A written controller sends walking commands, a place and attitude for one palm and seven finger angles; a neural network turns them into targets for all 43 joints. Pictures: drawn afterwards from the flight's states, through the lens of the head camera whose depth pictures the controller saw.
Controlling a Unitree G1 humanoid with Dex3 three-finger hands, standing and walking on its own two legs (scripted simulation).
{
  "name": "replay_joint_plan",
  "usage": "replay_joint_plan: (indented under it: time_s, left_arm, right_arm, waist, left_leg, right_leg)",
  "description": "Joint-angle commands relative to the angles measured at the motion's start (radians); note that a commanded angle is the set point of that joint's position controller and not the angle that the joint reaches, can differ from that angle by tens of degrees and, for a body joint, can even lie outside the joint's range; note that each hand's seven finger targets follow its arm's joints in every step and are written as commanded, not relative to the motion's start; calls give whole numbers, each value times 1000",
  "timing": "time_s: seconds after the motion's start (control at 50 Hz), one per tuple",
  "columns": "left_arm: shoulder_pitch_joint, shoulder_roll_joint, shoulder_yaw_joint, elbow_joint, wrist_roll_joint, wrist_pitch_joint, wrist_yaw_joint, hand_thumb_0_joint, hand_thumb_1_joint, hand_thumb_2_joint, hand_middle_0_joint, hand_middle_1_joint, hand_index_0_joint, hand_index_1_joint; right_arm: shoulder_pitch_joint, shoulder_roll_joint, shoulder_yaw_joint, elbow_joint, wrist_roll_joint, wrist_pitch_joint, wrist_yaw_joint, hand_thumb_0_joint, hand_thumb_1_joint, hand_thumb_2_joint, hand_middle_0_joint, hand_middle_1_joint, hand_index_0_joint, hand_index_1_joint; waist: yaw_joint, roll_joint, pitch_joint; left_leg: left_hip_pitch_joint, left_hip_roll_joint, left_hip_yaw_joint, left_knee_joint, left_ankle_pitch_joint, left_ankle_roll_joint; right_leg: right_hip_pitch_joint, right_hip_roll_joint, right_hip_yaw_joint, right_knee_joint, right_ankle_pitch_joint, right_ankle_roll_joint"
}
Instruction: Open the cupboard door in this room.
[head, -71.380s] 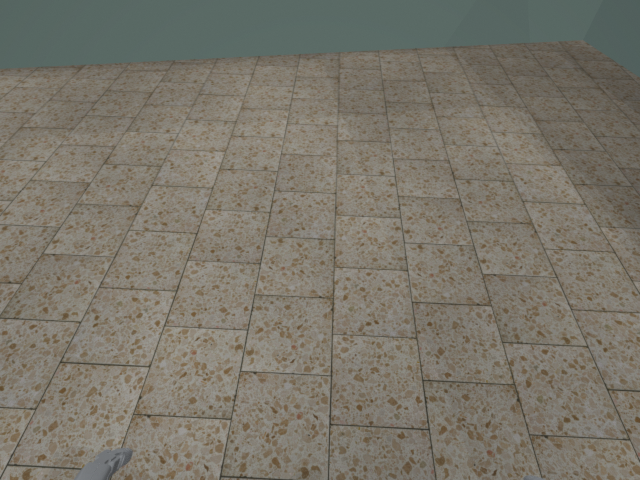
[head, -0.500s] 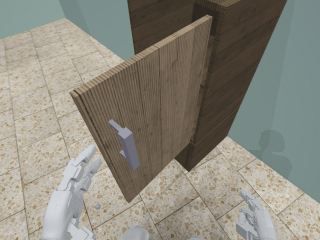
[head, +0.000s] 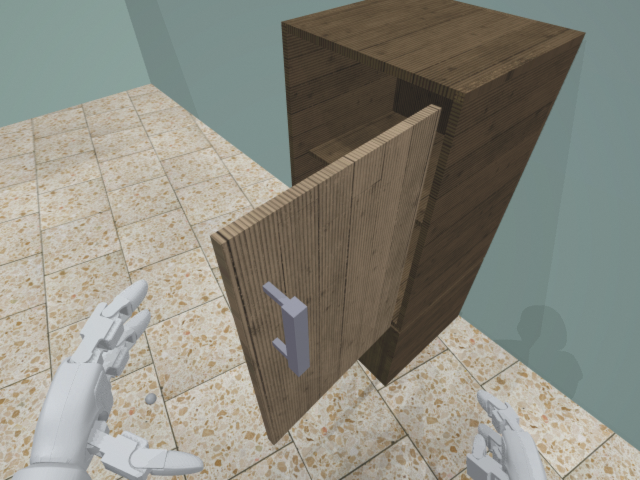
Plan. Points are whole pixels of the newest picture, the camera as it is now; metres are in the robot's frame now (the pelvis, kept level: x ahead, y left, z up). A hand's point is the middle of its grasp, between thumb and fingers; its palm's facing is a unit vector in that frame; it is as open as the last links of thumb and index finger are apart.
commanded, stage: draw the hand back to the body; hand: left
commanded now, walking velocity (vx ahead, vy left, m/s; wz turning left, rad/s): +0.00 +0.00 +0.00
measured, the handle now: (286, 330) +0.30 +0.08 +0.04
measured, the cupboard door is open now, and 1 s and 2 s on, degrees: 94 94 94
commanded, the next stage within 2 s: step back with the hand held close in 0.96 s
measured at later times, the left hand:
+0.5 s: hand (51, 329) +0.20 +0.26 +0.18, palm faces +0.39 -0.83 -0.40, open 10.0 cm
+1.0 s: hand (63, 324) +0.19 +0.24 +0.20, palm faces +0.45 -0.81 -0.39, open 7.4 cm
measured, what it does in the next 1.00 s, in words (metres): stands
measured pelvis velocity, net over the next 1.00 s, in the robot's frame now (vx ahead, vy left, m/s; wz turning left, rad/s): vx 0.01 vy -0.02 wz -0.01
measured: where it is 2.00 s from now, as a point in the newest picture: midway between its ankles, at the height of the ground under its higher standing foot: outside the picture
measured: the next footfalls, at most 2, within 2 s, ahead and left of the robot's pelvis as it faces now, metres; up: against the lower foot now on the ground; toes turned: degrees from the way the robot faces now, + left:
none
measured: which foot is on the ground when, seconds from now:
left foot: down 0.00-1.00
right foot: down 0.00-1.00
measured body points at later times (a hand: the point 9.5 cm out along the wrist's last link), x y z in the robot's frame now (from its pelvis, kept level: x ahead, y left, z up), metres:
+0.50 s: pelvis +0.01 +0.01 +0.04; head -0.01 +0.00 +0.49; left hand +0.17 +0.30 +0.21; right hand +0.19 -0.20 -0.04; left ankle +0.01 +0.09 -0.70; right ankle -0.02 -0.11 -0.70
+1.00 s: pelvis +0.01 -0.02 +0.04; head -0.01 -0.04 +0.49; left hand +0.16 +0.28 +0.22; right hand +0.19 -0.24 -0.04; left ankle +0.01 +0.09 -0.70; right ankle -0.02 -0.11 -0.70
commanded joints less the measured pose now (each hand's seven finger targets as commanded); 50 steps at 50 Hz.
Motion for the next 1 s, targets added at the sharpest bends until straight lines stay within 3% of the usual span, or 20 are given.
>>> replay_joint_plan:
  time_s: [0.0, 0.1, 0.16, 0.2, 0.28, 0.32, 0.4, 0.56, 0.62, 0.72, 0.8, 0.88, 0.92, 0.98]
  left_arm:
    - [-4, 96, 64, -221, 55, 6, 98, 0, -80, 480, -165, -300, -165, -300]
    - [-90, 157, 127, -230, 73, 18, 140, 0, 95, 555, -171, -300, -171, -300]
    - [-116, 152, 142, -237, 76, 17, 147, 0, 200, 600, -175, -300, -175, -300]
    - [-119, 167, 171, -208, 74, 19, 149, 0, 270, 630, -178, -300, -178, -300]
    - [-141, 163, 195, -201, 71, 15, 144, 0, 410, 690, -182, -300, -182, -300]
    - [-142, 175, 221, -192, 66, 12, 142, 0, 480, 720, -185, -300, -185, -300]
    - [-176, 217, 291, -171, 58, 6, 142, 0, 620, 780, -190, -300, -190, -300]
    - [-291, 258, 375, -170, 48, -14, 145, 0, 900, 900, -200, -300, -200, -300]
    - [-233, 185, 312, -89, 42, -5, 131, 0, 900, 900, -200, -300, -200, -300]
    - [-266, 218, 329, -94, 38, -12, 126, 0, 900, 900, -200, -300, -200, -300]
    - [-291, 269, 367, -144, 40, -27, 134, 0, 900, 900, -200, -300, -200, -300]
    - [-277, 253, 355, -157, 42, -32, 135, 0, 900, 900, -200, -300, -200, -300]
    - [-266, 237, 343, -114, 37, -26, 133, 0, 900, 900, -200, -300, -200, -300]
    - [-250, 224, 338, -78, 33, -25, 128, 0, 900, 900, -200, -300, -200, -300]
  right_arm:
    - [-105, -100, -28, -157, -11, -34, -12, 0, -900, -900, 200, 300, 200, 300]
    - [-127, -107, -19, -126, -20, -47, -21, 0, -900, -900, 200, 300, 200, 300]
    - [-133, -105, -15, -103, -21, -60, -19, 0, -900, -900, 200, 300, 200, 300]
    - [-144, -111, -16, -84, -24, -64, -14, 0, -900, -900, 200, 300, 200, 300]
    - [-153, -113, -20, -55, -29, -73, 1, 0, -900, -900, 200, 300, 200, 300]
    - [-161, -117, -23, -45, -31, -75, 7, 0, -900, -900, 200, 300, 200, 300]
    - [-178, -121, -31, -28, -32, -65, 10, 0, -900, -900, 200, 300, 200, 300]
    - [-194, -123, -41, 8, -32, -62, 14, 0, -900, -900, 200, 300, 200, 300]
    - [-202, -125, -45, 13, -31, -55, 20, 0, -900, -900, 200, 300, 200, 300]
    - [-219, -129, -54, 12, -32, -40, 17, 0, -900, -900, 200, 300, 200, 300]
    - [-224, -121, -52, 18, -34, -49, 8, 0, -900, -900, 200, 300, 200, 300]
    - [-227, -112, -49, 26, -33, -63, 8, 0, -900, -900, 200, 300, 200, 300]
    - [-231, -112, -49, 33, -33, -60, 8, 0, -900, -900, 200, 300, 200, 300]
    - [-227, -112, -54, 36, -33, -56, 8, 0, -900, -900, 200, 300, 200, 300]
  waist:
    - [-3, 12, 7]
    - [0, -12, 24]
    - [2, 31, 31]
    - [10, 16, 42]
    - [11, 53, 61]
    - [16, 32, 57]
    - [25, 11, 64]
    - [23, 71, 67]
    - [17, 23, 116]
    - [21, -39, 107]
    - [28, 9, 66]
    - [26, 57, 77]
    - [23, 33, 125]
    - [22, -18, 127]
  left_leg:
    - [165, 27, -76, -225, 230, -13]
    - [239, 35, -88, -313, 219, -18]
    - [292, 40, -94, -357, 259, -26]
    - [306, 44, -101, -382, 300, -33]
    - [364, 56, -103, -427, 386, -53]
    - [375, 58, -97, -442, 425, -57]
    - [384, 53, -80, -471, 417, -53]
    - [430, 47, -68, -502, 409, -47]
    - [427, 44, -56, -510, 386, -36]
    - [426, 30, -37, -513, 320, -17]
    - [444, 18, -27, -495, 335, -13]
    - [464, 14, -18, -485, 374, -15]
    - [450, 15, -17, -488, 351, -14]
    - [457, 17, -10, -487, 351, -8]
  right_leg:
    - [35, -19, 41, -204, 214, -13]
    - [110, -20, 36, -268, 202, -13]
    - [141, -20, 34, -292, 219, -12]
    - [185, -18, 31, -313, 239, -15]
    - [221, -16, 30, -346, 273, -12]
    - [260, -16, 30, -363, 299, -15]
    - [313, -11, 35, -398, 320, -18]
    - [340, -11, 45, -441, 337, -17]
    - [325, -12, 44, -459, 335, -12]
    - [339, -15, 56, -488, 316, -6]
    - [363, -21, 70, -496, 341, -11]
    - [350, -24, 71, -499, 382, -9]
    - [328, -22, 76, -514, 363, -7]
    - [325, -22, 77, -519, 361, -1]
